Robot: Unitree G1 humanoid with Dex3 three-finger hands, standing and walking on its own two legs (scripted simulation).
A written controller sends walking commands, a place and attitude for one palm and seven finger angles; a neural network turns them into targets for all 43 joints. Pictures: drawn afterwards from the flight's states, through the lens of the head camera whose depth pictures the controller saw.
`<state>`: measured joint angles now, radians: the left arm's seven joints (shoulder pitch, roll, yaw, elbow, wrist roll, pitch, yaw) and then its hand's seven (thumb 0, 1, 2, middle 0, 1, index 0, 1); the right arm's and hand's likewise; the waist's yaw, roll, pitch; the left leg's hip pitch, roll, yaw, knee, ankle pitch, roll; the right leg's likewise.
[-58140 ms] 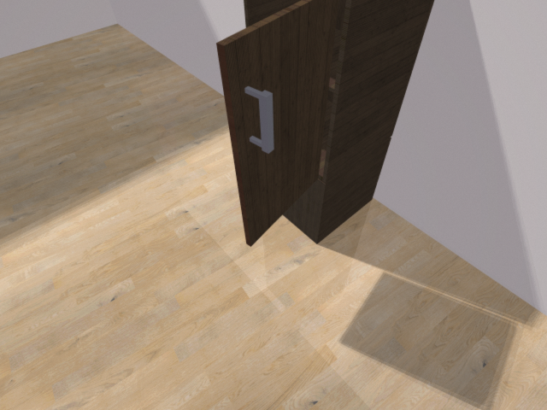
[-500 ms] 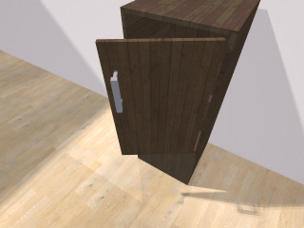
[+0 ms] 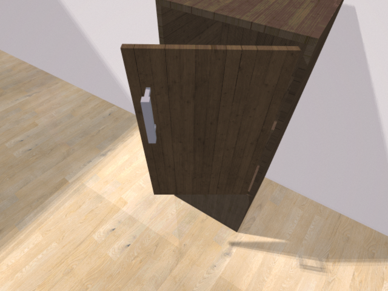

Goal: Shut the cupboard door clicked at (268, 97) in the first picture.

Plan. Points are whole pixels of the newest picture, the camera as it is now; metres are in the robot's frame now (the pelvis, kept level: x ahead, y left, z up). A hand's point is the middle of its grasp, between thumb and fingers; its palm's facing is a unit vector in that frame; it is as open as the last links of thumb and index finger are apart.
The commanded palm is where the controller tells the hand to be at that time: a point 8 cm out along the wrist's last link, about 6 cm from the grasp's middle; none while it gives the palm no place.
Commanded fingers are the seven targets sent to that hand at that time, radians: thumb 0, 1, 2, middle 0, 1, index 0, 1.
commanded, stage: look again from close up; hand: left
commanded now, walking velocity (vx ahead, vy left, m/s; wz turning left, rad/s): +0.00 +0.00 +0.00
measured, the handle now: (150, 116) +0.48 +0.14 +0.09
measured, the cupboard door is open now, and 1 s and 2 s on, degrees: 33 33 33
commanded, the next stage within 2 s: raise the hand and make a fist in 0.30 s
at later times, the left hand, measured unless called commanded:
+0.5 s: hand (106, 281) +0.16 +0.20 -0.10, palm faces +0.23 -0.94 -0.24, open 7.4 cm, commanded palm +0.13 +0.23 -0.06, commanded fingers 0.00 0.90 0.90 -0.29 -0.40 -0.29 -0.40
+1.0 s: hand (109, 270) +0.16 +0.18 -0.02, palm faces +0.06 -1.00 -0.03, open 5.3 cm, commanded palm +0.13 +0.23 -0.01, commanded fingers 0.00 0.90 0.90 -0.75 -0.90 -0.75 -0.90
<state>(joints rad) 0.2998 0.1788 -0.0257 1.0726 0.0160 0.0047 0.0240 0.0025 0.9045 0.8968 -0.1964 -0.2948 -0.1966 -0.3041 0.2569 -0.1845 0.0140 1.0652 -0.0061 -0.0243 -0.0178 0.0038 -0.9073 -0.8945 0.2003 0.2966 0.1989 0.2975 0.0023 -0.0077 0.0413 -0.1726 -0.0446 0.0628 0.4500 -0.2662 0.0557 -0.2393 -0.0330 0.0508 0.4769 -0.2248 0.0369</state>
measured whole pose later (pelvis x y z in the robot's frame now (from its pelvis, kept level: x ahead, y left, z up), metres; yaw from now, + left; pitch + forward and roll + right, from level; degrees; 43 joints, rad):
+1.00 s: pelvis -0.04 -0.04 -0.08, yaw +4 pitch +10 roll -1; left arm 0.34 0.25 0.21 0.04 -0.33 -0.42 -0.37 0.01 0.90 0.90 -0.57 -0.71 -0.57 -0.71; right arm 0.20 -0.25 0.02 0.54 0.03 -0.29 -0.08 0.01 -0.90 -0.89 0.20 0.30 0.20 0.30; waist 0.04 0.01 -0.10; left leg -0.80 -0.02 -0.08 1.13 -0.51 -0.02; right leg -0.82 0.02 -0.10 1.07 -0.44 -0.06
